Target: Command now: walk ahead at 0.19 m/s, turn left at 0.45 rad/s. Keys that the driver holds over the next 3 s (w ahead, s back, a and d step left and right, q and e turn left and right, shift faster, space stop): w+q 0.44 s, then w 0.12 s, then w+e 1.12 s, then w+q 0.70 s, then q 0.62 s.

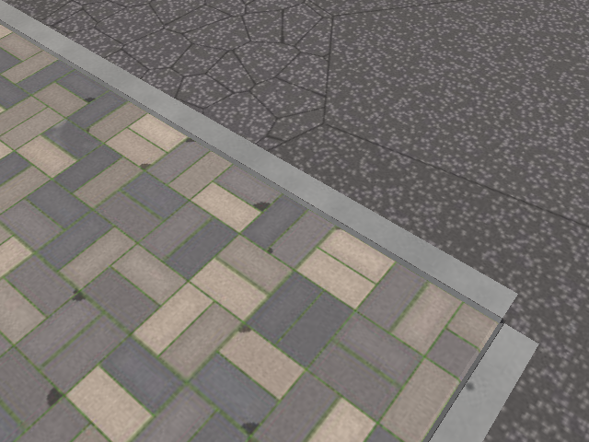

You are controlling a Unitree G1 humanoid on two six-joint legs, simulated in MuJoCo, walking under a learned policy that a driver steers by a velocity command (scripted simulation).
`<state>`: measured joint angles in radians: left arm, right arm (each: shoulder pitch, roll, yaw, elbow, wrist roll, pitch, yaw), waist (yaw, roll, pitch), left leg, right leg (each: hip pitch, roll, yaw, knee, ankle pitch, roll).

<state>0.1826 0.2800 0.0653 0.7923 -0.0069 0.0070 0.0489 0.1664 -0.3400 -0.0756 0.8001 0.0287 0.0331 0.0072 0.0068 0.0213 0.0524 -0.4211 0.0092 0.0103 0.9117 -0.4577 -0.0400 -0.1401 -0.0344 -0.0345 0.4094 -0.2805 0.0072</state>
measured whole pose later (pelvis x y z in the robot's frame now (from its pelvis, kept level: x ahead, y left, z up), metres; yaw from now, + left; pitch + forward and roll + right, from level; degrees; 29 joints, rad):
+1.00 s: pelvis +0.45 +0.14 +0.00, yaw +11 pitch +1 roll -2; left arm 0.41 0.29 0.06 0.80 -0.03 -0.06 0.00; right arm 0.04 -0.28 -0.01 0.63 0.00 -0.11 0.02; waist 0.11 0.03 0.03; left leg -0.52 0.03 -0.10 0.53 -0.03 -0.04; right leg -0.08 0.08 0.15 0.36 -0.30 -0.02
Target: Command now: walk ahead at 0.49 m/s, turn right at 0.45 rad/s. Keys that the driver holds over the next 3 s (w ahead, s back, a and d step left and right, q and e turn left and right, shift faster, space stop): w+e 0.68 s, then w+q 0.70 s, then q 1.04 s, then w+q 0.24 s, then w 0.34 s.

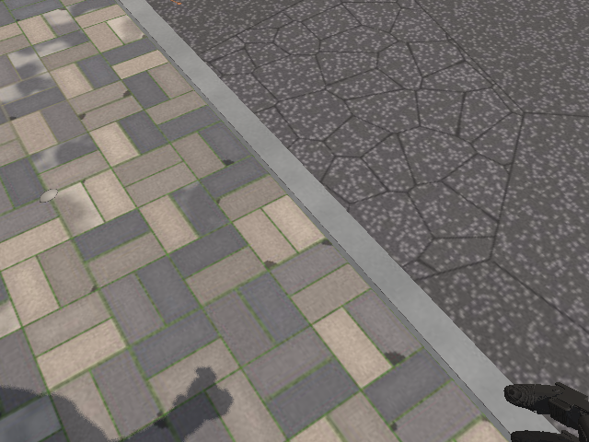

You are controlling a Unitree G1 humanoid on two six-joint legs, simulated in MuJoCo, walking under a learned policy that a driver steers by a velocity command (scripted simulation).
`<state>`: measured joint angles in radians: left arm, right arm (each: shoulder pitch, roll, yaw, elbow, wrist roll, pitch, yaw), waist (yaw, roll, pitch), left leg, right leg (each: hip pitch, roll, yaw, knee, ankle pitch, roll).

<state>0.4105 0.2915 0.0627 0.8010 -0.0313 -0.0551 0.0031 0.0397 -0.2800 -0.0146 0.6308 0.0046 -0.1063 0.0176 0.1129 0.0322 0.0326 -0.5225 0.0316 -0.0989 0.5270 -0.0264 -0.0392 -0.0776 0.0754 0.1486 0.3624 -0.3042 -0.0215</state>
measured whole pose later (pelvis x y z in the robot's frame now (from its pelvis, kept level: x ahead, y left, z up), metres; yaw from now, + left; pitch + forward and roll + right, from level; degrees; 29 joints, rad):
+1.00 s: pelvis +0.52 -0.13 +0.00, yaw -23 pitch +1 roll -2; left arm 0.31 0.29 0.04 0.77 0.00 -0.07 -0.01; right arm 0.13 -0.28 -0.03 0.71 0.02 -0.08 0.05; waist 0.06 0.05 0.03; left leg -0.63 0.07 -0.02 0.58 0.10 0.01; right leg 0.05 0.10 -0.01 0.23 -0.31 -0.08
